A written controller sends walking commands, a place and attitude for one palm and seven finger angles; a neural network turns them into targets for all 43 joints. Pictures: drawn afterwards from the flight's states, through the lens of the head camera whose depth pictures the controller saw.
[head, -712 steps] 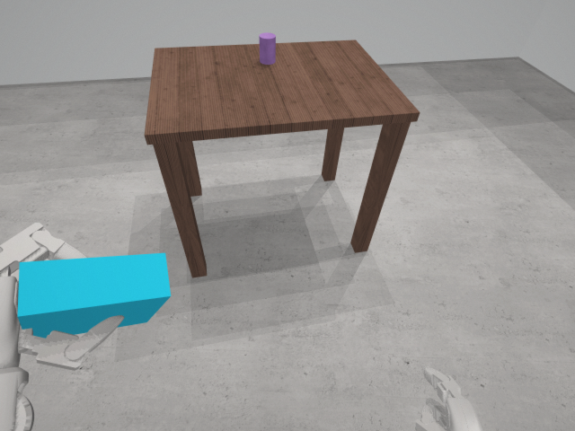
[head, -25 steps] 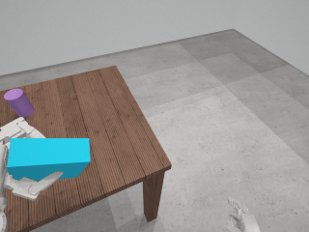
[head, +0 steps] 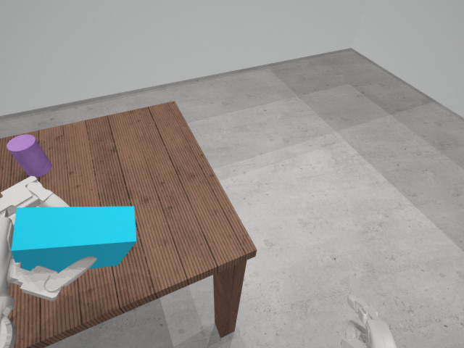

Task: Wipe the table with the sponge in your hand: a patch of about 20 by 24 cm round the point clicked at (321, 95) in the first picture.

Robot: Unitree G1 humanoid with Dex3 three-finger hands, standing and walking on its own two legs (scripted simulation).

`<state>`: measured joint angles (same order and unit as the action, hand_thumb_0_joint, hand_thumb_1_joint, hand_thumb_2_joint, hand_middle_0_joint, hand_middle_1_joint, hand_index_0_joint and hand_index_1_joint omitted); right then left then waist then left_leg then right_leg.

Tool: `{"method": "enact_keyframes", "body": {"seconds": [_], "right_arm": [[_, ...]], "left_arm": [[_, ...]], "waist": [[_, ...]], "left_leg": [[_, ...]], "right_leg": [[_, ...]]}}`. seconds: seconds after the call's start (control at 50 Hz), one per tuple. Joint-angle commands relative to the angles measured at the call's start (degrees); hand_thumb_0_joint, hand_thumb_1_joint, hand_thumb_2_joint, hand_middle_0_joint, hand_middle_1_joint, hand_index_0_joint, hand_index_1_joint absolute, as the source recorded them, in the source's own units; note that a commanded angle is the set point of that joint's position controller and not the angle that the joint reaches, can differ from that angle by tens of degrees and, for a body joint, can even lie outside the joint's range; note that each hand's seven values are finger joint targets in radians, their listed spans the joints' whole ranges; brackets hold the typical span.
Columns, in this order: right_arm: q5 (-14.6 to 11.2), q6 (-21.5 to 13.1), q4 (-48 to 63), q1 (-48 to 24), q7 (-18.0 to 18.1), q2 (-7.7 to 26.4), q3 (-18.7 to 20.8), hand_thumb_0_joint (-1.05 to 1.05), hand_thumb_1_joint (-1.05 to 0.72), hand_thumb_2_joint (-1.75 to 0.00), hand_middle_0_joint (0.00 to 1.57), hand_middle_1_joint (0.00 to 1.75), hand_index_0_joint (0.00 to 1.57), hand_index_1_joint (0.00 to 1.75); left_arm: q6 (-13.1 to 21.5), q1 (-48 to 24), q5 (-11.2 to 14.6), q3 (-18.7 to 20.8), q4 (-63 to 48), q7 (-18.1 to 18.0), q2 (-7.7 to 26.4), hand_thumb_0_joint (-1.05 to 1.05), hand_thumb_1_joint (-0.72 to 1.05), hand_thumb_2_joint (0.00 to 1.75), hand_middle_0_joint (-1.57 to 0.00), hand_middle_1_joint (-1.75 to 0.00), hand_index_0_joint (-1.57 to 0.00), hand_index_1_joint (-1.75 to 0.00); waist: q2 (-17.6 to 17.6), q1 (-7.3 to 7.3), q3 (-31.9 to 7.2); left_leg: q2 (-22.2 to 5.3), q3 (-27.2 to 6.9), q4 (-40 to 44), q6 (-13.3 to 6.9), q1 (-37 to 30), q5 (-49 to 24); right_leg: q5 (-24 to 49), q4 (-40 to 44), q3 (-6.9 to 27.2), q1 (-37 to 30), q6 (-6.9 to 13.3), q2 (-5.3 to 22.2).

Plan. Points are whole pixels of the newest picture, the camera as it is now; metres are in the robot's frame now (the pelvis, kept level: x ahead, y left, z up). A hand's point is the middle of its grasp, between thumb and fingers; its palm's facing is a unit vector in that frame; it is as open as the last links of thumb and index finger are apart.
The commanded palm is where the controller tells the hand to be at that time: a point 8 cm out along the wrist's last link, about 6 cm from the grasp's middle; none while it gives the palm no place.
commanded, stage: shuffle to correct the standing spot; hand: left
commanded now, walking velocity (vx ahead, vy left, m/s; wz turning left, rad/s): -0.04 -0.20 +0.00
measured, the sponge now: (93, 240) +0.23 +0.20 +0.14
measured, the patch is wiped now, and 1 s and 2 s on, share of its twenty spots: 0.00 0.00 0.00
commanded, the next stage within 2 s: come to a stop and stand still in 1.06 s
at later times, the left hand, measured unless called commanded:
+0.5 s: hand (47, 243) +0.21 +0.24 +0.16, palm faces +0.32 -0.86 -0.39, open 9.2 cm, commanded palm +0.15 +0.28 +0.18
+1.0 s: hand (51, 235) +0.22 +0.24 +0.16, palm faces +0.32 -0.86 -0.40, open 9.2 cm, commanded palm +0.16 +0.28 +0.18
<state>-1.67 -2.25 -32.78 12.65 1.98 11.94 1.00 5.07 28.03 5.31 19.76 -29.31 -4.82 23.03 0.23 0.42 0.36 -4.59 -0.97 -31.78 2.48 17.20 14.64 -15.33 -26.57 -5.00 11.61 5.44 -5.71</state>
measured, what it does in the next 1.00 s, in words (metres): stands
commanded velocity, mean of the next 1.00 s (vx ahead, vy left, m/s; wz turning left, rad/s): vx -0.03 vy -0.20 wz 0.00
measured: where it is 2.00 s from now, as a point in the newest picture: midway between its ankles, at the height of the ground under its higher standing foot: outside the picture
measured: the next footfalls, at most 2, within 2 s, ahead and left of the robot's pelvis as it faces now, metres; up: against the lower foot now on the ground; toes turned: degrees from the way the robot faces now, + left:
none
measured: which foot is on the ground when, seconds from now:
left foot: down 0.00-1.00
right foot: down 0.00-1.00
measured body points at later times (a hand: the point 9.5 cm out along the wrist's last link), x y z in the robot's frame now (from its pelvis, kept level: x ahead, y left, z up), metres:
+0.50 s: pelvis -0.01 +0.00 +0.00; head +0.00 +0.01 +0.45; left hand +0.18 +0.29 +0.18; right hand +0.15 -0.24 -0.08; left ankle +0.02 +0.15 -0.73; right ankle -0.01 -0.06 -0.73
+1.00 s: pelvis +0.00 +0.00 +0.00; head +0.01 +0.01 +0.45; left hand +0.19 +0.29 +0.19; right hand +0.16 -0.24 -0.08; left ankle +0.02 +0.15 -0.73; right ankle -0.01 -0.06 -0.73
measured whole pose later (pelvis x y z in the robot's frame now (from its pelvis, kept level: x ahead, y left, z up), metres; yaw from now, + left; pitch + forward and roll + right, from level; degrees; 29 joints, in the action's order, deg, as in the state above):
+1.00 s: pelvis +0.00 +0.00 +0.00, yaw +0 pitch +0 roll -1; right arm -1.4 -2.5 -32.9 13.0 1.8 11.6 0.7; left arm 5.4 27.3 5.1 20.2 -29.3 -5.3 23.4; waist 0.3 0.7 0.2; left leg -4.6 -1.1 -30.7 2.6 17.2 13.8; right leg -14.4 -25.3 -5.1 11.4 5.3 -5.7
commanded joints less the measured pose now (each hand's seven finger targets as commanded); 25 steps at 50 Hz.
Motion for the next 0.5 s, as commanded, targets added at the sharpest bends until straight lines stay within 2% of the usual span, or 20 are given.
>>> {"method": "enact_keyframes", "body": {"seconds": [0.0, 0.02, 0.04, 0.08, 0.12, 0.18, 0.22, 0.26, 0.32, 0.4, 0.42, 0.44, 0.48], "right_arm": [[0.3, -3.2, 9.2, -5.3, 0.6, 6.9, 2.2, 0.0, -0.9, -0.9, 0.2, 0.3, 0.2, 0.3], [0.3, -3.3, 9.1, -5.0, 0.6, 6.9, 2.3, 0.0, -0.9, -0.9, 0.2, 0.3, 0.2, 0.3], [0.1, -3.4, 9.0, -5.4, 0.6, 6.9, 2.2, 0.0, -0.9, -0.9, 0.2, 0.3, 0.2, 0.3], [0.4, -3.6, 9.3, -5.0, 0.5, 7.1, 2.3, 0.0, -0.9, -0.9, 0.2, 0.3, 0.2, 0.3], [0.6, -3.6, 9.3, -4.8, 0.5, 7.1, 2.4, 0.0, -0.9, -0.9, 0.2, 0.3, 0.2, 0.3], [0.4, -3.5, 9.6, -4.5, 0.4, 7.2, 2.5, 0.0, -0.9, -0.9, 0.2, 0.3, 0.2, 0.3], [0.3, -3.5, 9.6, -4.4, 0.4, 7.2, 2.6, 0.0, -0.9, -0.9, 0.2, 0.3, 0.2, 0.3], [0.2, -3.4, 9.6, -4.3, 0.5, 7.1, 2.4, 0.0, -0.9, -0.9, 0.2, 0.3, 0.2, 0.3], [0.1, -3.3, 9.5, -4.2, 0.5, 7.1, 2.4, 0.0, -0.9, -0.9, 0.2, 0.3, 0.2, 0.3], [0.2, -3.6, 9.4, -4.8, 0.7, 7.0, 2.1, 0.0, -0.9, -0.9, 0.2, 0.3, 0.2, 0.3], [0.3, -3.7, 9.3, -4.7, 0.7, 7.0, 2.1, 0.0, -0.9, -0.9, 0.2, 0.3, 0.2, 0.3], [0.2, -3.7, 9.3, -5.2, 0.8, 7.0, 1.9, 0.0, -0.9, -0.9, 0.2, 0.3, 0.2, 0.3], [0.5, -4.0, 9.4, -5.2, 0.8, 7.0, 2.0, 0.0, -0.9, -0.9, 0.2, 0.3, 0.2, 0.3]], "left_arm": [[4.2, -6.0, 0.5, 7.5, -12.7, -1.6, 10.4, 0.0, 0.1, 1.3, -1.2, -1.6, -1.2, -1.6], [4.3, -6.4, 0.4, 7.3, -13.0, -1.6, 10.2, 0.0, 0.1, 1.3, -1.2, -1.6, -1.2, -1.6], [4.4, -6.7, 0.5, 7.3, -13.4, -1.7, 10.6, 0.0, 0.1, 1.3, -1.2, -1.6, -1.2, -1.6], [4.7, -6.0, 0.2, 7.1, -13.8, -1.7, 10.1, 0.0, 0.1, 1.3, -1.2, -1.6, -1.2, -1.6], [4.6, -4.8, 0.2, 7.9, -13.3, -1.6, 10.8, 0.0, 0.1, 1.3, -1.2, -1.6, -1.2, -1.6], [4.3, -3.2, 0.3, 7.8, -12.8, -1.3, 10.4, 0.0, 0.1, 1.3, -1.2, -1.6, -1.2, -1.6], [4.1, -3.1, 0.5, 7.6, -12.3, -1.2, 10.2, 0.0, 0.1, 1.3, -1.2, -1.6, -1.2, -1.6], [4.1, -2.7, 0.7, 7.2, -12.2, -1.2, 9.8, 0.0, 0.1, 1.3, -1.2, -1.6, -1.2, -1.6], [4.0, -3.0, 0.8, 7.8, -11.9, -1.4, 10.3, 0.0, 0.1, 1.3, -1.2, -1.6, -1.2, -1.6], [4.2, -5.0, 0.7, 7.2, -13.3, -1.7, 10.3, 0.0, 0.1, 1.3, -1.2, -1.6, -1.2, -1.6], [4.2, -5.2, 0.6, 7.4, -13.2, -1.8, 10.3, 0.0, 0.1, 1.3, -1.2, -1.6, -1.2, -1.6], [4.4, -6.2, 0.6, 7.5, -14.1, -1.9, 11.1, 0.0, 0.1, 1.3, -1.2, -1.6, -1.2, -1.6], [4.6, -6.2, 0.3, 7.2, -14.1, -2.0, 10.7, 0.0, 0.1, 1.3, -1.2, -1.6, -1.2, -1.6]], "waist": [[3.7, 0.15, -4.7], [3.3, 0.16, -5.3], [5.3, 0.33, -5.5], [6.6, 0.01, -6.5], [5.7, -0.29, -7.7], [4.7, -0.3, -8.5], [3.0, -0.16, -8.0], [3.6, 0.16, -7.5], [1.4, 0.19, -7.0], [3.4, 0.41, -5.3], [3.1, 0.37, -5.5], [4.9, 0.48, -5.3], [6.3, 0.11, -5.8]], "left_leg": [[-4.4, -4.8, 4.0, -5.3, -3.7, -2.9], [-4.2, -4.7, 3.7, -5.2, -3.6, -3.5], [-4.4, -5.2, 5.0, -5.1, -4.0, -4.1], [-5.4, -6.1, 5.8, -5.4, -4.5, -7.1], [-6.2, -6.1, 5.3, -5.5, -4.7, -12.0], [-6.3, -5.7, 4.3, -5.3, -5.3, -15.2], [-5.4, -4.6, 3.0, -4.8, -5.0, -12.0], [-4.9, -4.9, 4.1, -4.7, -4.6, -8.2], [-3.8, -3.9, 2.4, -4.5, -4.4, -4.3], [-3.9, -4.9, 4.4, -4.8, -3.8, 0.1], [-4.2, -5.1, 4.7, -4.9, -3.8, -1.6], [-4.5, -5.9, 6.3, -4.9, -3.8, -2.3], [-5.8, -6.8, 7.3, -5.4, -3.7, -4.7]], "right_leg": [[10.3, 7.4, 10.0, 2.2, -3.4, 11.1], [11.0, 7.1, 9.8, 1.5, -3.1, 11.2], [10.7, 6.6, 9.4, 1.4, -2.8, 11.0], [11.9, 5.7, 8.7, 0.3, -3.1, 10.0], [14.3, 5.6, 7.9, -1.6, -4.0, 9.9], [16.0, 5.5, 7.7, -2.2, -3.7, 10.1], [15.6, 6.4, 8.6, -1.2, -3.2, 10.9], [13.0, 6.3, 8.8, -0.3, -2.4, 11.0], [11.8, 7.4, 10.3, 1.3, -2.1, 12.1], [7.4, 7.6, 10.1, 3.3, -1.8, 11.6], [8.6, 7.3, 9.9, 2.6, -2.0, 11.5], [8.3, 6.7, 9.2, 2.5, -2.1, 11.0], [9.1, 6.1, 8.5, 1.0, -3.0, 9.9]]}}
